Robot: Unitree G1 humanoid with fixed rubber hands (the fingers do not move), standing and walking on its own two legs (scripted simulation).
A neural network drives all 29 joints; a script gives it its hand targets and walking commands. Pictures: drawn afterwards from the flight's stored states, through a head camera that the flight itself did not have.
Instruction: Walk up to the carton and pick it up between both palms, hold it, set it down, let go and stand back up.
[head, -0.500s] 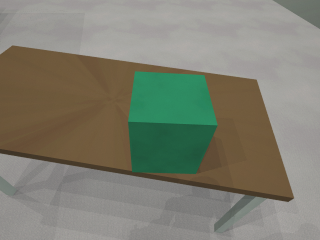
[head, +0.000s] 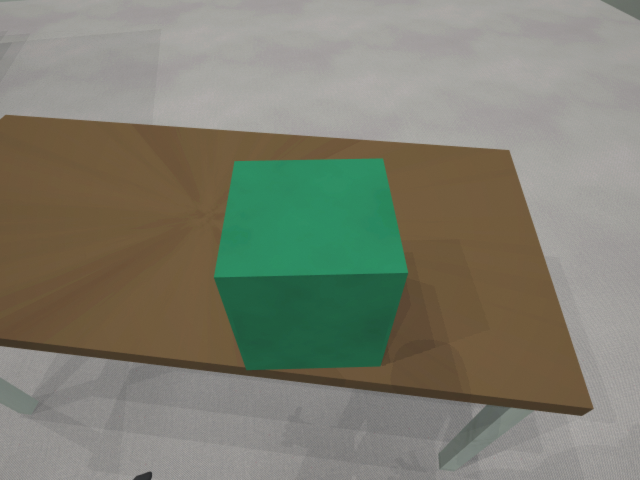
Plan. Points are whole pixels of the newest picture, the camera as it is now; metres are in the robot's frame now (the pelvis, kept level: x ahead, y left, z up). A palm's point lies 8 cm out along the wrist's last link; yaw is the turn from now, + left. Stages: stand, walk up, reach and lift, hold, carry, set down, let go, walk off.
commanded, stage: walk up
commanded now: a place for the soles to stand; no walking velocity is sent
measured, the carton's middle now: (311, 269) +0.41 +0.03 +0.01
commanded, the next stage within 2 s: reach and lift in 1.54 s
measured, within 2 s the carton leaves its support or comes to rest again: neither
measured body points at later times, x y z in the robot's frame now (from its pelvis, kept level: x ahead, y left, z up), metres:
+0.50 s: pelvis -0.01 +0.02 -0.01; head +0.02 +0.01 +0.44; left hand +0.10 +0.27 -0.12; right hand +0.05 -0.26 -0.14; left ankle -0.03 +0.13 -0.73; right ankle +0.04 -0.11 -0.73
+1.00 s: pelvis -0.04 +0.04 +0.00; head -0.03 +0.03 +0.45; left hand +0.10 +0.27 -0.11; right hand -0.01 -0.22 -0.13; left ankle -0.03 +0.13 -0.73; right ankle -0.01 -0.08 -0.73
